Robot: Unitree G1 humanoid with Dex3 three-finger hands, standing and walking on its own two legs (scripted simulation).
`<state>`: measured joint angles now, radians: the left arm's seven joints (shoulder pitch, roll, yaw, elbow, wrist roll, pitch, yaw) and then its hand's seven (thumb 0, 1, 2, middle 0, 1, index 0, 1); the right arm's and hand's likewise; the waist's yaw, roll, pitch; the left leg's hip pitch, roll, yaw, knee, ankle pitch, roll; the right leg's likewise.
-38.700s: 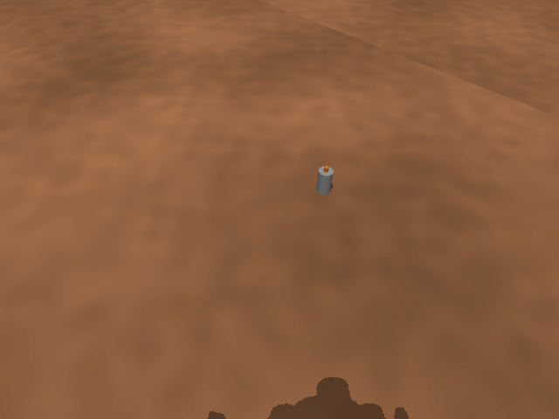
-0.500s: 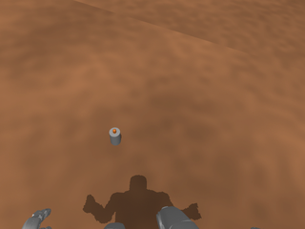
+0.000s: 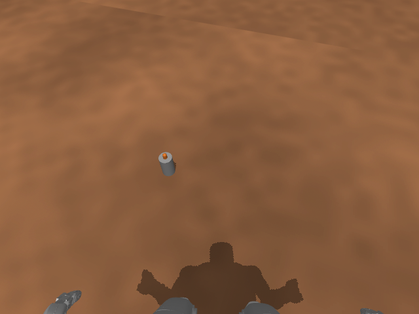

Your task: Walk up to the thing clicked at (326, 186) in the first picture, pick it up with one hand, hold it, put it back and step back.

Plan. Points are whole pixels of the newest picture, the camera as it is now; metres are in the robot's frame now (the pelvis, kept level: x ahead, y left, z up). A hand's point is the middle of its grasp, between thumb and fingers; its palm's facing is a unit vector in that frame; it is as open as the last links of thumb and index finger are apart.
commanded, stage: step back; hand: left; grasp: from the side
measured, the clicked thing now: (166, 162) +0.88 +0.27 -0.68
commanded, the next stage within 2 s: stand in 1.30 s
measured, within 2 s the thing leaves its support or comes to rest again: neither
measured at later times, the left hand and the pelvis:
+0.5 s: hand out of the picture -0.10 +0.22 -0.15, palm faces -0.01 -0.92 -0.39, open 7.3 cm; pelvis -0.13 -0.05 +0.00, yaw -2 degrees
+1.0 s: hand out of the picture -0.01 +0.24 -0.14, palm faces +0.02 -0.92 -0.39, open 7.3 cm; pelvis -0.11 -0.03 +0.00, yaw +2 degrees
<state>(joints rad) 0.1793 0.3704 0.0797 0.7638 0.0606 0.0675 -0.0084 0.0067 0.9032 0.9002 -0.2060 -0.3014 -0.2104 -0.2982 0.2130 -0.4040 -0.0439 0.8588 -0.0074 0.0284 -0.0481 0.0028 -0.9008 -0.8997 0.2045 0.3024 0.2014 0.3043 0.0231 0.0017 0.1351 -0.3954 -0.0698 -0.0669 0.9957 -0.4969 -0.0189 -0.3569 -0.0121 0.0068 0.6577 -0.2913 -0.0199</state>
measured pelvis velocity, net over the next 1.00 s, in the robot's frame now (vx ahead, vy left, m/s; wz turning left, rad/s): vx -0.11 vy -0.03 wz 0.04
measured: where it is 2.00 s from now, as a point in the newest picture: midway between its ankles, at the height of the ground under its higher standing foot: outside the picture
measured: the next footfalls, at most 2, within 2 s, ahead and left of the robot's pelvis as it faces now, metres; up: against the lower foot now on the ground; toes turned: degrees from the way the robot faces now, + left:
left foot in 0.06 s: -0.01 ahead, +0.10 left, +0.00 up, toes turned +1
right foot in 0.40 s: -0.11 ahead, -0.18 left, +0.00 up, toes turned +1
